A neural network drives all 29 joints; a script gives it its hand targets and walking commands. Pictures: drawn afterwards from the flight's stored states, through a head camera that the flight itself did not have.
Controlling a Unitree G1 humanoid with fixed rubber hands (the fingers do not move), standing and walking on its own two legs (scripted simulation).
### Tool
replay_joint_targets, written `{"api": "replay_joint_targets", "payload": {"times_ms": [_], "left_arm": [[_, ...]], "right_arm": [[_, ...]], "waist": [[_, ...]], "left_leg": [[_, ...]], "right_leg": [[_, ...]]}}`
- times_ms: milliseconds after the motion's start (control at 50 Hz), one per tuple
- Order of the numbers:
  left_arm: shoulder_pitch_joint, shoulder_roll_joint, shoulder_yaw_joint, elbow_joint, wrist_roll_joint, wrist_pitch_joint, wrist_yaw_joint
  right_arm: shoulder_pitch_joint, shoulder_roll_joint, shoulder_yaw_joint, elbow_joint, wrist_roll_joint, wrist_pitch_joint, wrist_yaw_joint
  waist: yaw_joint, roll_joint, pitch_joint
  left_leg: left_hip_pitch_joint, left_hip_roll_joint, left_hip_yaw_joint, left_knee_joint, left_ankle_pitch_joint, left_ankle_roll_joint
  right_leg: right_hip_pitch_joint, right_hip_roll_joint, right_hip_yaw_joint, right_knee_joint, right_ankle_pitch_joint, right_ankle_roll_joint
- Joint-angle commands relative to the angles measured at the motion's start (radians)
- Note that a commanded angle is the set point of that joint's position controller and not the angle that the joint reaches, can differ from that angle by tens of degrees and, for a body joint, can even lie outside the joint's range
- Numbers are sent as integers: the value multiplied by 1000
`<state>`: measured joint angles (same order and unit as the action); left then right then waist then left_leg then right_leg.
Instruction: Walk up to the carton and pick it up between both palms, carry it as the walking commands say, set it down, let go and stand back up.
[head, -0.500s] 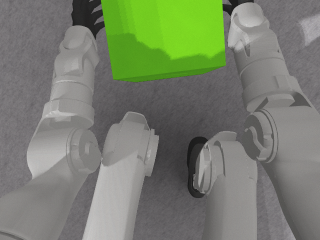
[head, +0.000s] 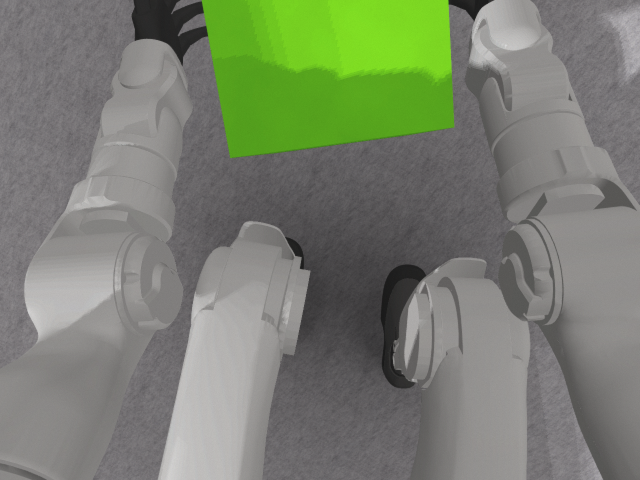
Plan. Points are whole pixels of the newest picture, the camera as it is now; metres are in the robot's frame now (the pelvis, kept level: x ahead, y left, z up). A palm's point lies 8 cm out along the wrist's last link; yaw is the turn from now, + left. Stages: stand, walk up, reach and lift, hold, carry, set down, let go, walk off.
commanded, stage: set down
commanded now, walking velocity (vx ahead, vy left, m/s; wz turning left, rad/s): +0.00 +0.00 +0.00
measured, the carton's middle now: (326, 19) +0.54 +0.08 -0.25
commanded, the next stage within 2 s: let go in 1.68 s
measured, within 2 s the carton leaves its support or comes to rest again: neither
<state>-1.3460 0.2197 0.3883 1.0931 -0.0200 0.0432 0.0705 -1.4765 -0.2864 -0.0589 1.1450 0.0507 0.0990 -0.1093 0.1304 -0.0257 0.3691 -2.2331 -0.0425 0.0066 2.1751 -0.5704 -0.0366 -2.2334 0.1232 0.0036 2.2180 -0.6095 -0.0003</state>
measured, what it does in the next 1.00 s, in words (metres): rises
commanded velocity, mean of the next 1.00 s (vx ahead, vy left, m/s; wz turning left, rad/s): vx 0.00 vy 0.00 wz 0.00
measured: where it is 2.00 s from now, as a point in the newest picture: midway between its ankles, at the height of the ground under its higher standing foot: (336, 331)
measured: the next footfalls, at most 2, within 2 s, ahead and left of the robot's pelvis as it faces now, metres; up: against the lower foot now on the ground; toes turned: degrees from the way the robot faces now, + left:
none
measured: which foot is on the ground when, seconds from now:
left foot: down 0.00-1.00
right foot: down 0.00-1.00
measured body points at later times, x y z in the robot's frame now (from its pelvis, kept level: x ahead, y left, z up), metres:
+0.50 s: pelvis +0.00 +0.01 +0.00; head +0.36 +0.02 +0.26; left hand +0.50 +0.27 -0.16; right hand +0.58 -0.10 -0.17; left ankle +0.12 +0.12 -0.34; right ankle +0.10 -0.10 -0.34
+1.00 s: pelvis +0.01 +0.01 +0.11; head +0.34 +0.02 +0.42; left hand +0.50 +0.28 -0.01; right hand +0.59 -0.10 -0.01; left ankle +0.12 +0.12 -0.34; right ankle +0.10 -0.10 -0.34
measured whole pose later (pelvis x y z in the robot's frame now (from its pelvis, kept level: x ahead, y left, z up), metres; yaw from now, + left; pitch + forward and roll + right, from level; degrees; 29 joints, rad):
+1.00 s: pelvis +0.01 +0.01 +0.11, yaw +0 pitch +46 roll +0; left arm -1.09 0.24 0.34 0.80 -0.12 0.15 0.07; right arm -1.28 -0.32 -0.12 0.93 0.05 0.19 -0.09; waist 0.13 -0.03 0.01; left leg -2.09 -0.04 0.01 1.78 -0.50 0.00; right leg -2.06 0.08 0.02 1.81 -0.56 0.00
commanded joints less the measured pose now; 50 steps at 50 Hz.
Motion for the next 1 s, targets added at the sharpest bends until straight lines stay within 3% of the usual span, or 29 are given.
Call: {"api": "replay_joint_targets", "payload": {"times_ms": [0, 180, 300, 440, 520, 700, 980], "left_arm": [[-200, 185, -36, -56, -67, -41, 18], [-185, 193, -118, -16, -164, -53, 5], [-184, 238, -113, -38, -168, -57, 15], [-151, 258, -118, -216, -195, -26, 43], [-107, 248, -105, -278, -186, 16, 47], [-34, 173, -85, -295, -139, 57, 22], [88, 158, -26, -426, -93, 92, -6]], "right_arm": [[-275, -96, 48, -99, 49, -25, -6], [-261, -138, 83, -60, 99, -39, 19], [-266, -168, 73, -67, 109, -42, 23], [-260, -192, 72, -241, 125, -16, -2], [-224, -190, 44, -285, 113, 22, -9], [-136, -151, -44, -233, 33, 50, 10], [-58, -121, -72, -346, -9, 84, 24]], "waist": [[94, -79, -1111], [47, -91, -1083], [58, -87, -1117], [65, -92, -1447], [65, -77, -1470], [29, -49, -1341], [56, -91, -1482]], "left_leg": [[512, 12, 33, -142, 389, -10], [490, 26, 6, -150, 389, 2], [545, 28, 3, -151, 409, 5], [730, 15, 30, -178, 490, 14], [747, 8, 43, -226, 452, 17], [709, 1, 37, -365, 387, 5], [826, -15, 51, -586, 464, 6]], "right_leg": [[470, -41, 38, -177, 283, 25], [412, -63, 25, -168, 254, 17], [411, -65, 13, -156, 238, 16], [582, -51, -15, -186, 288, 17], [586, -41, -27, -234, 249, 12], [505, -26, -39, -369, 188, 2], [746, -10, -32, -593, 287, 15]]}}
